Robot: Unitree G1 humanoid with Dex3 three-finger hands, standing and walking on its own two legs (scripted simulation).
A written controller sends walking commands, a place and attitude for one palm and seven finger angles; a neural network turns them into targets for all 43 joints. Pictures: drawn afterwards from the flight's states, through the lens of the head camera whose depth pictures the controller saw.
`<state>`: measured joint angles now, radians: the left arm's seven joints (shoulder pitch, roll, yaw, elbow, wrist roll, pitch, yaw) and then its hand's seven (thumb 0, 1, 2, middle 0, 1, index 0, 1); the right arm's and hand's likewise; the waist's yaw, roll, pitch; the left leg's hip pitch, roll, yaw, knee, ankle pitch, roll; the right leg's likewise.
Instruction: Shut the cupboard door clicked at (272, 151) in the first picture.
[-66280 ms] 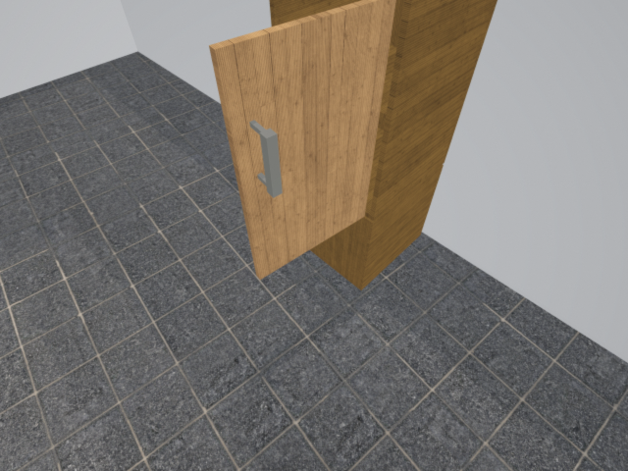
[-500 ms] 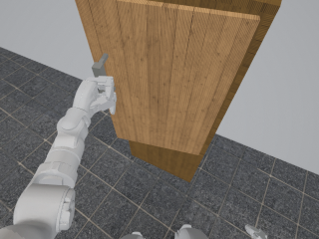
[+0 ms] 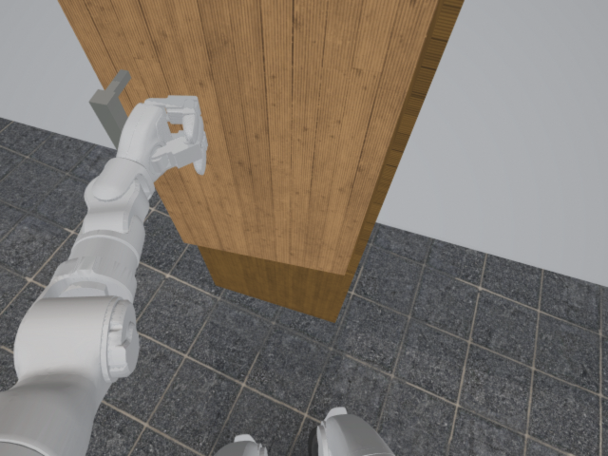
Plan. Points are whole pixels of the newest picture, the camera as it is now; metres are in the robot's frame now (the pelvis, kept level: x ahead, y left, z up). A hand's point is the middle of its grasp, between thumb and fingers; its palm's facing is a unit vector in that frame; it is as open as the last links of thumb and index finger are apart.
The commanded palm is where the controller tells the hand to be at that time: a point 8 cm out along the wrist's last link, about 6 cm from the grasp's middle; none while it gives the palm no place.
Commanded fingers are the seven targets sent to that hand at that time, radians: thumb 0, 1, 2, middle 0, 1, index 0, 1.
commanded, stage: push the door shut along its arc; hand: left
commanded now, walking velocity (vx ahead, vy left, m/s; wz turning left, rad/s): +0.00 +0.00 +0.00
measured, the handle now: (132, 128) +0.53 +0.18 +0.10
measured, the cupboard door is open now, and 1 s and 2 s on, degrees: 6 0 0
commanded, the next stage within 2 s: pull the fist back off the door in 0.86 s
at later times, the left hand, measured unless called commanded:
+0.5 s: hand (204, 141) +0.49 +0.08 +0.11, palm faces -0.42 -0.91 -0.03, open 3.4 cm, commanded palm +0.53 +0.11 +0.10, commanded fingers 0.00 0.90 0.90 -1.30 -1.50 -1.30 -1.50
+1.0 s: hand (217, 135) +0.50 +0.07 +0.10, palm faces -0.43 -0.90 -0.03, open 3.4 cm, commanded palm +0.55 +0.08 +0.10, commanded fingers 0.00 0.90 0.90 -1.30 -1.50 -1.30 -1.50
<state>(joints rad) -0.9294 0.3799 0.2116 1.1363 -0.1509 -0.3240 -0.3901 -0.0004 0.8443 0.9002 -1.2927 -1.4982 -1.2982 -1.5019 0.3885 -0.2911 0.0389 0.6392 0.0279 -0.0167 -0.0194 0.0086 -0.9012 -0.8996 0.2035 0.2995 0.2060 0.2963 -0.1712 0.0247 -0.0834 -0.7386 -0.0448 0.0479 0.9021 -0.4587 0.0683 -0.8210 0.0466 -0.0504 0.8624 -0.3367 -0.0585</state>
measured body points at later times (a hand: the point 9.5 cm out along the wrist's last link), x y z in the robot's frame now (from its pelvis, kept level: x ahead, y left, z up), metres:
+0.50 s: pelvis -0.01 -0.01 -0.01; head +0.11 +0.01 +0.43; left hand +0.51 +0.13 +0.11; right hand +0.04 -0.29 -0.12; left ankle -0.02 +0.08 -0.69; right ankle +0.04 -0.08 -0.69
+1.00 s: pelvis -0.02 +0.01 -0.02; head +0.11 +0.03 +0.41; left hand +0.52 +0.12 +0.11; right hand -0.01 -0.27 -0.13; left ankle -0.02 +0.08 -0.69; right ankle +0.04 -0.08 -0.69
